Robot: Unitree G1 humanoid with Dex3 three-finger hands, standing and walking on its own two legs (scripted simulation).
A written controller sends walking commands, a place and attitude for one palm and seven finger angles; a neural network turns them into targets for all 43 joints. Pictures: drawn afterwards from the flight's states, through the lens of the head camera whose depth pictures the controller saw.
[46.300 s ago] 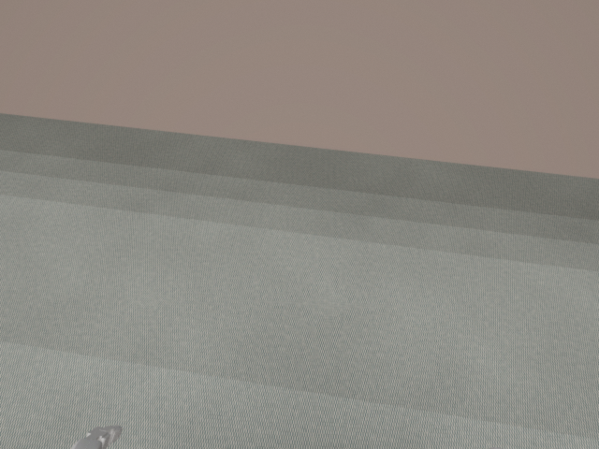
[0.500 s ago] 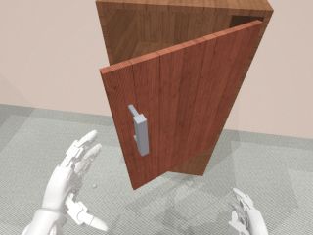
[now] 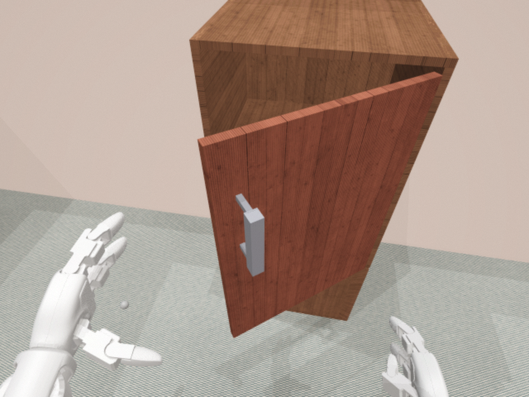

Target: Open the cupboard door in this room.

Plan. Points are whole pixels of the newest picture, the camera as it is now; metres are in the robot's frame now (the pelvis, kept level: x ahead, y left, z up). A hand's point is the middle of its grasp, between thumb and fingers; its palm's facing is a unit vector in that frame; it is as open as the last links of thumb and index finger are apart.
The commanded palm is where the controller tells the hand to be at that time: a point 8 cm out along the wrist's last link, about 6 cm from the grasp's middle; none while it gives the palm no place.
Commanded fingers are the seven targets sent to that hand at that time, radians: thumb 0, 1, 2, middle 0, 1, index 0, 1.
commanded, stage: draw the hand back to the body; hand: left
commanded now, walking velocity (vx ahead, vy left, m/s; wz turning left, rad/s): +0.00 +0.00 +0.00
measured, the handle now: (248, 235) +0.34 +0.07 +0.08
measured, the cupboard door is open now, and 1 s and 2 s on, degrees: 39 39 39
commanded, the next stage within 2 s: step back with the hand held close in 0.98 s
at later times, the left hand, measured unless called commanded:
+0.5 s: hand (80, 261) +0.22 +0.25 +0.16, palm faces +0.39 -0.83 -0.40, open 10.3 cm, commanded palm +0.17 +0.29 +0.18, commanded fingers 0.00 0.76 0.84 -0.19 -0.30 -0.19 -0.30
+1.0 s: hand (74, 260) +0.21 +0.24 +0.18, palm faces +0.43 -0.81 -0.41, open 7.5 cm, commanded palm +0.16 +0.28 +0.19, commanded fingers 0.00 0.90 0.90 -0.20 -0.30 -0.20 -0.30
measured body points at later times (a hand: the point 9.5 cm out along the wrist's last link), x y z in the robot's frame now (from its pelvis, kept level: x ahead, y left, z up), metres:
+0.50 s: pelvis +0.02 +0.00 +0.02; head +0.01 -0.02 +0.47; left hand +0.19 +0.29 +0.18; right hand +0.21 -0.22 -0.06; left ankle -0.01 +0.10 -0.72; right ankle +0.02 -0.12 -0.72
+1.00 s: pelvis +0.02 -0.01 +0.03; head +0.00 -0.03 +0.48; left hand +0.18 +0.28 +0.20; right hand +0.21 -0.23 -0.06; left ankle -0.01 +0.10 -0.72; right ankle +0.02 -0.12 -0.72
